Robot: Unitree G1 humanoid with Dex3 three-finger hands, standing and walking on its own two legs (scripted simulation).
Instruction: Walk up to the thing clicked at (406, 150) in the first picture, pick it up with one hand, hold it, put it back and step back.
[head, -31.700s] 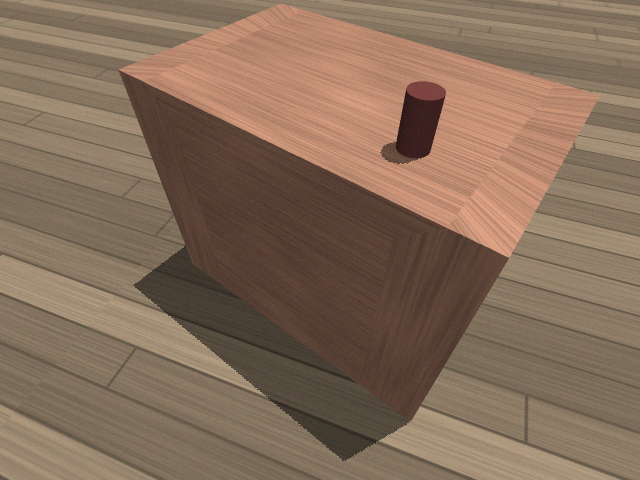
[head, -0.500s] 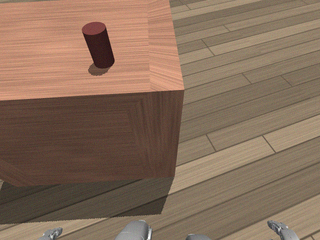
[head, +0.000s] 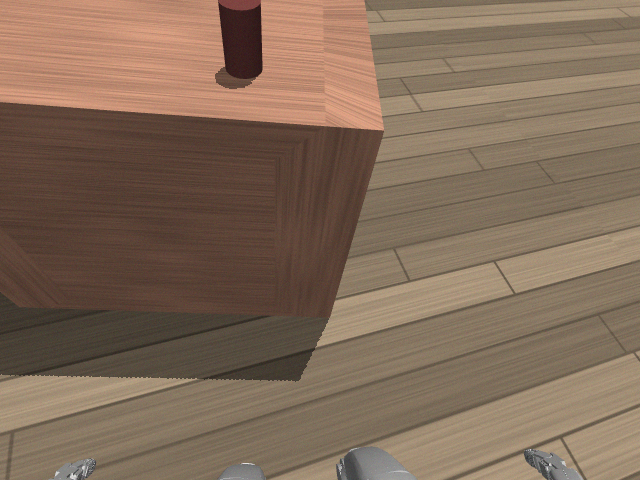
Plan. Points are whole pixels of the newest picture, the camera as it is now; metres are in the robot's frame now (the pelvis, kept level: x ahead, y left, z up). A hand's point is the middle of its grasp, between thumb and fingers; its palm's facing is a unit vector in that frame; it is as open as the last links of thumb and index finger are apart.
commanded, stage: step back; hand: left
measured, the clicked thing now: (242, 36) +0.79 +0.17 +0.09
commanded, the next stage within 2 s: none
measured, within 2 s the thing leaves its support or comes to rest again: neither
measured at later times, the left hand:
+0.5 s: hand out of the picture -0.05 +0.23 -0.14, palm faces +0.03 -0.90 -0.44, open 7.4 cm
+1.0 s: hand out of the picture -0.30 +0.18 -0.16, palm faces +0.00 -0.91 -0.41, open 7.4 cm
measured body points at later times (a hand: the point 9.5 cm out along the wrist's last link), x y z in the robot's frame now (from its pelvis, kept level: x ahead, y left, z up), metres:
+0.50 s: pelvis -0.17 -0.05 -0.01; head -0.10 -0.06 +0.43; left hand -0.05 +0.27 -0.11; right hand -0.08 -0.37 -0.14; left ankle -0.20 +0.07 -0.71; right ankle -0.10 -0.16 -0.74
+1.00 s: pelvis -0.33 -0.10 -0.01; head -0.31 -0.11 +0.43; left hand -0.30 +0.22 -0.13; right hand -0.20 -0.41 -0.13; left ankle -0.23 +0.06 -0.71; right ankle -0.36 -0.21 -0.74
